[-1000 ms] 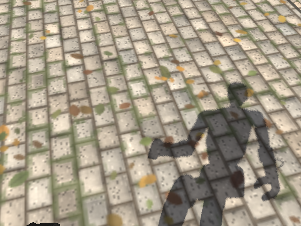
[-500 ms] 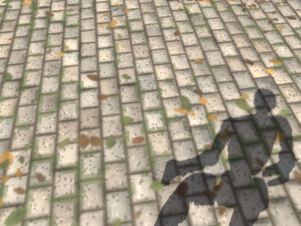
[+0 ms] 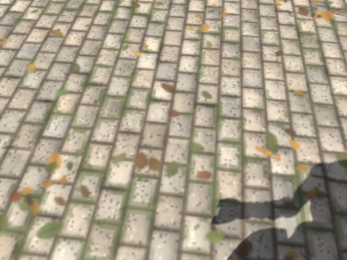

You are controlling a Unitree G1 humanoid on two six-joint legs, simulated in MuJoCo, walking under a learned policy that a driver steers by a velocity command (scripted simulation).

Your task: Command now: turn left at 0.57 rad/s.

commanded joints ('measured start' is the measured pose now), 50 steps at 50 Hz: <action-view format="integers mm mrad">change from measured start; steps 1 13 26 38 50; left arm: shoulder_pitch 81 38 19 139 81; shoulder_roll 101 122 129 102 182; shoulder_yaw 35 25 6 34 33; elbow -41 -67 -34 -54 -155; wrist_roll -1 13 -2 -15 -5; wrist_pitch -32 -5 -6 44 -4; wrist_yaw -11 15 -13 -54 3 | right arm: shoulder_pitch -33 -22 13 -90 -64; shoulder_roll -144 -43 -128 -131 -83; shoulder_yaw -37 -7 -21 -35 -29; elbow -78 -70 -6 7 28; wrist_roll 13 2 -27 19 -4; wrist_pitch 2 -3 -28 -24 -32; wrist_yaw -7 1 -1 -16 -27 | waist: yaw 49 48 22 69 33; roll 154 -189 150 105 -99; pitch -150 -97 -39 -95 -114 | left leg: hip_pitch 103 -117 273 208 -219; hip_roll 194 73 285 378 113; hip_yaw -273 100 25 178 82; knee -82 404 -137 30 605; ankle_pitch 2 -288 88 272 -189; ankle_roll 122 -124 76 96 -111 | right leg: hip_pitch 157 323 27 150 335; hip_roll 2 -249 -55 -24 -215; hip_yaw -39 62 -87 -202 238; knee -243 -292 -77 -76 -330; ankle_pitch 128 485 144 93 432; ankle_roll -39 -275 -34 -70 -284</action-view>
